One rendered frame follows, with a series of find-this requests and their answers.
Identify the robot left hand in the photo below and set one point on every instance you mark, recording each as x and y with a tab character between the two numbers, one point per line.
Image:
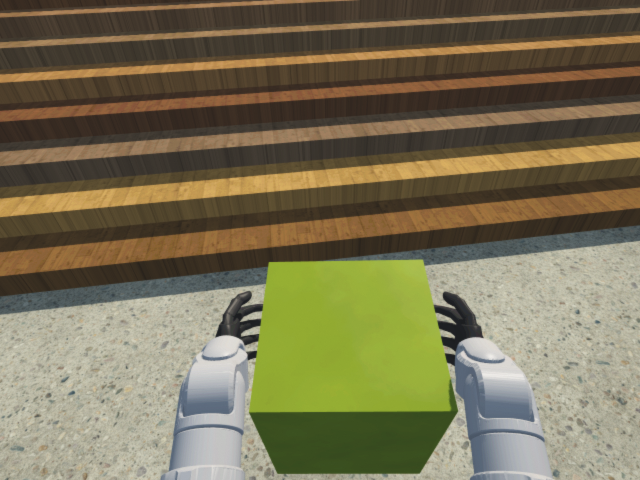
231	324

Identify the right robot forearm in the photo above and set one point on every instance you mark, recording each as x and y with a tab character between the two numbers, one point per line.
503	423

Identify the carton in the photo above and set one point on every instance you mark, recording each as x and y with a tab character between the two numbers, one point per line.
351	375

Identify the left robot forearm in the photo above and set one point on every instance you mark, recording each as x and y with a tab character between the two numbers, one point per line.
209	421

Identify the robot right hand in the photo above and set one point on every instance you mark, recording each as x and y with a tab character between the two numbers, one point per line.
465	327

